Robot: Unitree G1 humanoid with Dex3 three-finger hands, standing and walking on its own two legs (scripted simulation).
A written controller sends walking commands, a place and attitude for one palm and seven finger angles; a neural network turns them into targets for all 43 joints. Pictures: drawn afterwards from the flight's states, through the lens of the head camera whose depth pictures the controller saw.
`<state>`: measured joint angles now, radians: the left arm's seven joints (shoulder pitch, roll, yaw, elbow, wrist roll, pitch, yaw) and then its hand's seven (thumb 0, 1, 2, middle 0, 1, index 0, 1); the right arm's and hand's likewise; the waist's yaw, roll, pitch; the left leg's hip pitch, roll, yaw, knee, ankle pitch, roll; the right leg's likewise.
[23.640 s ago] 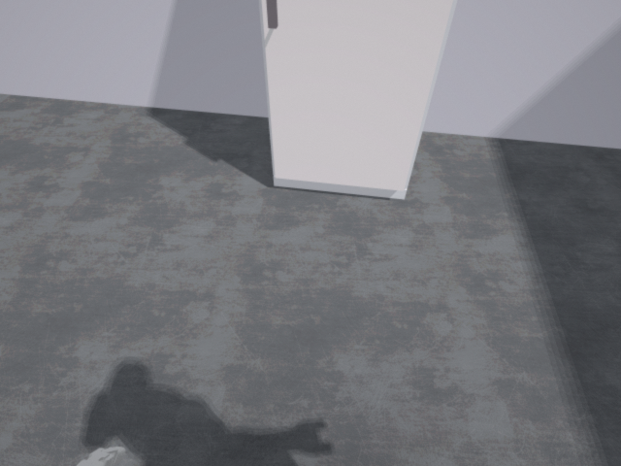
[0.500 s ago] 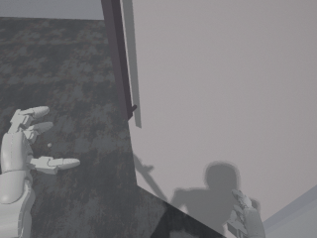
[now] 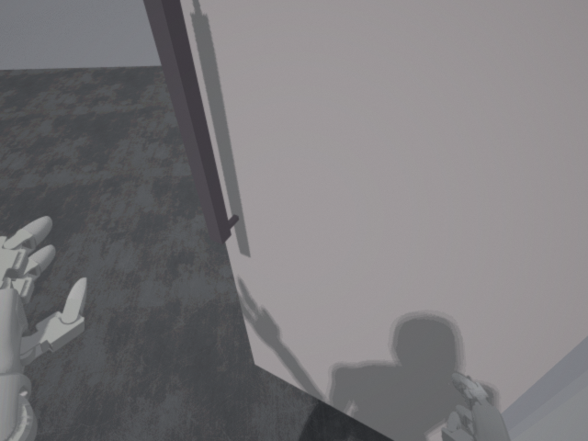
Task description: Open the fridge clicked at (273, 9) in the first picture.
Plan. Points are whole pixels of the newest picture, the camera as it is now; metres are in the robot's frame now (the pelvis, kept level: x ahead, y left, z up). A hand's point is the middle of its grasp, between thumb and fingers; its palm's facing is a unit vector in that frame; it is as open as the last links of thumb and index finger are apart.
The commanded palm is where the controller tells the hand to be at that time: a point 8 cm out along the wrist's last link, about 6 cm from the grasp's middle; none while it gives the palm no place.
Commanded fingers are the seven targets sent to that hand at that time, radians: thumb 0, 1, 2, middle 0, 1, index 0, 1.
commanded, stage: draw the hand back to the body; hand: left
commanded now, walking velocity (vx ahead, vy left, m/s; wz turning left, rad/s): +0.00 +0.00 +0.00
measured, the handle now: (205, 131) +0.47 +0.20 +0.21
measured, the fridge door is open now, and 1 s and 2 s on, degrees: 62 62 62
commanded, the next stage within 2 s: step back with the hand held close in 0.38 s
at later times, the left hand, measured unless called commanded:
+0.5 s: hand (66, 322) +0.18 +0.27 +0.15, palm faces +0.50 -0.79 -0.36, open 7.4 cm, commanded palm +0.13 +0.29 +0.17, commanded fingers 0.00 0.90 0.90 -0.20 -0.30 -0.20 -0.30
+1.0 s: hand (15, 355) +0.14 +0.30 +0.15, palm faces +0.46 -0.75 -0.47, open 7.4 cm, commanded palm +0.08 +0.33 +0.17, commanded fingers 0.00 0.90 0.90 -0.20 -0.30 -0.20 -0.30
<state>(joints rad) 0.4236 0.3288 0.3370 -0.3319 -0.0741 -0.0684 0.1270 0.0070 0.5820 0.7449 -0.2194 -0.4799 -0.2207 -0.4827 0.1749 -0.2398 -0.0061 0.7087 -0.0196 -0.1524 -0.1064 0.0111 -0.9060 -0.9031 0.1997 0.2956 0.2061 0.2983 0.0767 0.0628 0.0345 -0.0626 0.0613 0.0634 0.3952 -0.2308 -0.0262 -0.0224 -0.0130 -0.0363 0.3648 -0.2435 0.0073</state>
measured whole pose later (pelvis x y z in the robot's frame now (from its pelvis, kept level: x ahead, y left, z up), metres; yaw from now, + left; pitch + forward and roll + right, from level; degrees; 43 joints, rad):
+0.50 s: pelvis -0.01 -0.01 +0.00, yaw +0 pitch -7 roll +0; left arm 0.42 0.33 0.34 -0.33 -0.08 -0.10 0.12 0.02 0.89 0.89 -0.21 -0.30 -0.21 -0.30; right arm 0.18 -0.22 0.01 0.72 -0.02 -0.16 -0.12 0.01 -0.91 -0.90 0.20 0.30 0.21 0.30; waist 0.08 0.07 0.06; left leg -0.05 0.07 0.06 0.39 -0.21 -0.03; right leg -0.01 0.00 -0.04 0.36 -0.23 0.00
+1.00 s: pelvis -0.07 +0.03 -0.02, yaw +0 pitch -1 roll +0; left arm 0.49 0.40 0.41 -0.46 -0.03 -0.19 0.17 0.02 0.89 0.89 -0.21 -0.30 -0.21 -0.30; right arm 0.20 -0.20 0.02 0.58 0.00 -0.07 -0.11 0.01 -0.91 -0.90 0.20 0.30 0.21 0.30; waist 0.03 0.01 0.04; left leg -0.37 0.03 0.08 0.60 -0.22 0.02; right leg -0.34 -0.05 -0.01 0.58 -0.23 0.04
